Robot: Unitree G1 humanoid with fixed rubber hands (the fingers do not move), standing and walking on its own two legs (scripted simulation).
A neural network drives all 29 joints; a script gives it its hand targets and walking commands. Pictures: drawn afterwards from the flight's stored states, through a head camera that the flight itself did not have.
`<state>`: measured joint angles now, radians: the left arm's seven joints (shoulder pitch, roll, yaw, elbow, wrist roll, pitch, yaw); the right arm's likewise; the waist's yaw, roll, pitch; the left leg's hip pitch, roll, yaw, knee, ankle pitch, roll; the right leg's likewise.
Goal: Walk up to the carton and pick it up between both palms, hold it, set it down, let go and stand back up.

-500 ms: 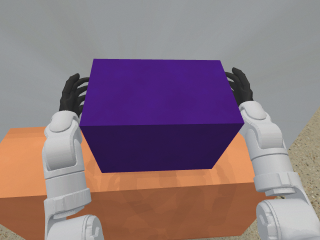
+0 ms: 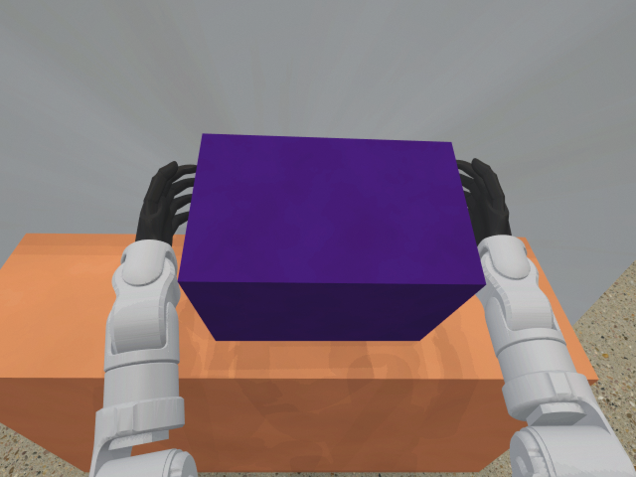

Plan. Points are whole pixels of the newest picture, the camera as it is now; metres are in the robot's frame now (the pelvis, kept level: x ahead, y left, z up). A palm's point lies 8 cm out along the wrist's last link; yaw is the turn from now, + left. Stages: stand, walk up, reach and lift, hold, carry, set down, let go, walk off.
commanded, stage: set down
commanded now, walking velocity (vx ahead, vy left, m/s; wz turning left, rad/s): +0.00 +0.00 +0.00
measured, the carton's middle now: (323, 249) +0.37 +0.00 +0.09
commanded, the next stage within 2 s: none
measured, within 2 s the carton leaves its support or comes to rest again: neither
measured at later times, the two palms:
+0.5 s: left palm (159, 241) +0.36 +0.20 +0.13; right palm (473, 225) +0.37 -0.19 +0.13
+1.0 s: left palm (186, 247) +0.39 +0.18 +0.09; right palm (470, 227) +0.40 -0.21 +0.09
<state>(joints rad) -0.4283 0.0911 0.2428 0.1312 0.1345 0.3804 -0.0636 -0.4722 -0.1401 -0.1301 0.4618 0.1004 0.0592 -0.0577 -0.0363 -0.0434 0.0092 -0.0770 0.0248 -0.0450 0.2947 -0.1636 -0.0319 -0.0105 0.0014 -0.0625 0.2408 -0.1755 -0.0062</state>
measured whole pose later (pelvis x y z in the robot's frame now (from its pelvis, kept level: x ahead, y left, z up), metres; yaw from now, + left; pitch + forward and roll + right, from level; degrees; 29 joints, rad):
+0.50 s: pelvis -0.01 +0.00 +0.00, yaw +0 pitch -1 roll +0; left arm -0.51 0.06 0.30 0.34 0.16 0.31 -0.06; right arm -0.58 -0.13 -0.21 0.67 0.00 0.00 -0.01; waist 0.01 -0.02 0.00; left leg -0.11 0.03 -0.03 0.26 -0.13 -0.03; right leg -0.07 0.00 -0.06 0.25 -0.16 -0.01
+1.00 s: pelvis +0.00 -0.01 +0.00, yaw -2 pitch +5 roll +0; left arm -0.62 0.05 0.30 0.66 0.17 0.10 0.00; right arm -0.70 -0.19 -0.29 0.97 -0.06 -0.16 0.04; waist 0.06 -0.01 -0.04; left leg -0.21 0.04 0.01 0.25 -0.13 -0.04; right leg -0.18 0.01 -0.04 0.25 -0.15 -0.02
